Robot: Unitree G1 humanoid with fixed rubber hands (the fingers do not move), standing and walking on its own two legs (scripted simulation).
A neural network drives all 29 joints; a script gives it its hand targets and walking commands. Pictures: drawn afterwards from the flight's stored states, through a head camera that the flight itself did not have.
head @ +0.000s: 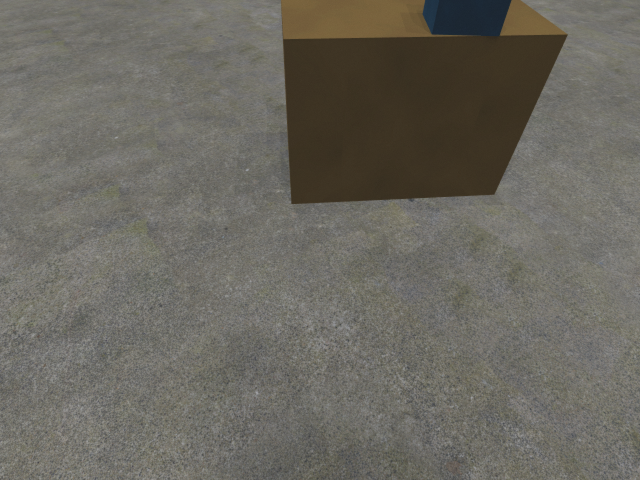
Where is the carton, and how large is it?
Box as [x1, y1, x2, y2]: [423, 0, 510, 35]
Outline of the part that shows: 423,15 432,34 499,35 510,0 425,0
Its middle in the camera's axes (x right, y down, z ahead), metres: +0.51 -0.85 +1.33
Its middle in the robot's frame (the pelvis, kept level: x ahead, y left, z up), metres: +1.59 -0.48 +0.08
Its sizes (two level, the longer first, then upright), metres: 0.234 0.206 0.226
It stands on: a pedestal, 0.75 m high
